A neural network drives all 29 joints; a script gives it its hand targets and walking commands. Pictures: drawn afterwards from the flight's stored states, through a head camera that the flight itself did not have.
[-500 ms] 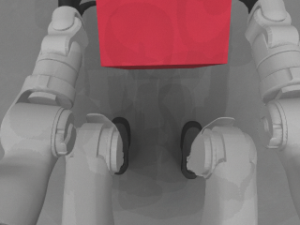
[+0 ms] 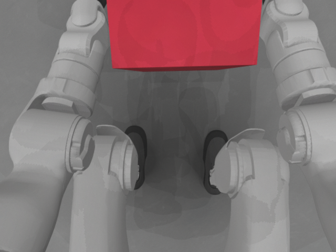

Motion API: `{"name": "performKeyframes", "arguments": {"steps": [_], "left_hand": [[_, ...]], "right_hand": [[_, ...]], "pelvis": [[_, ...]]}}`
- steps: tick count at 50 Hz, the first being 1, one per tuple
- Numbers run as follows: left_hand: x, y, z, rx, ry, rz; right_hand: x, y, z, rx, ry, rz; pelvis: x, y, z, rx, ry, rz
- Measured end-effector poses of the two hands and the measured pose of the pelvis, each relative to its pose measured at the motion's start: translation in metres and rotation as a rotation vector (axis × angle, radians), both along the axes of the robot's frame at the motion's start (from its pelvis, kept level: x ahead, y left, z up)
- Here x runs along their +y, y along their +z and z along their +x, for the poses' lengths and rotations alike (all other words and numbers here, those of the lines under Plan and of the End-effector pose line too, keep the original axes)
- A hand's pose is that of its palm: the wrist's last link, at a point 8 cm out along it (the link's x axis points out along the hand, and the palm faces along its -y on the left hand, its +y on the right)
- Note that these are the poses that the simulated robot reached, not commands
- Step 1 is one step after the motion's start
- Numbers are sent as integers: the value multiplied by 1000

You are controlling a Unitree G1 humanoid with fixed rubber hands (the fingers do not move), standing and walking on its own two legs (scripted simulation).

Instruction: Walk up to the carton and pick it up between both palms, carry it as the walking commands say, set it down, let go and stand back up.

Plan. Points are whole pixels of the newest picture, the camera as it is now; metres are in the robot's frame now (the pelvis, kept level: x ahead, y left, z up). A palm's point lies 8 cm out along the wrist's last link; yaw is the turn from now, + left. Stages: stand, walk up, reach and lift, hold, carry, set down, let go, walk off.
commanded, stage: reach and lift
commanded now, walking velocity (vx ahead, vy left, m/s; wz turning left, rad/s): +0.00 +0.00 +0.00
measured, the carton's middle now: (180, 13) +0.54 -0.01 -0.24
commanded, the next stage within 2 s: none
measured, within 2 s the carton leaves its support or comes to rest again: leaves its support in 0.66 s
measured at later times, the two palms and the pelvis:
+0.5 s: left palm out of the picture +0.56 +0.14 -0.17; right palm out of the picture +0.56 -0.16 -0.17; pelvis +0.00 +0.00 -0.03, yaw +0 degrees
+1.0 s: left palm out of the picture +0.54 +0.14 -0.11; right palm out of the picture +0.56 -0.17 -0.11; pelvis +0.01 +0.00 +0.01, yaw -1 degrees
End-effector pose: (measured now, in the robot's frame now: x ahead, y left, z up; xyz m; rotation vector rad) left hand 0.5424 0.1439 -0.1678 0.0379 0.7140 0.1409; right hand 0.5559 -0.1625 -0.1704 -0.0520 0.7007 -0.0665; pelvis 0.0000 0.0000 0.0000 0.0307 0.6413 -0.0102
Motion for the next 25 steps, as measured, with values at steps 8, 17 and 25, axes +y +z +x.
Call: {"name": "performKeyframes", "arguments": {"steps": [8, 17, 25], "left_hand": [[-1, 0, 1, 2, -2, 0], [0, -1, 4, 11, 16, -46], [-1, 2, 13, 10, -5, -46]], "right_hand": [[1, 1, 1, 6, -2, -11], [1, 3, 6, 29, 18, -6], [-2, -1, 3, 12, 16, 37]], "pelvis": [[1, 1, 0, -5, 0, -2], [1, -14, -1, -9, 2, 1], [1, -26, 1, 3, 4, -1]]}}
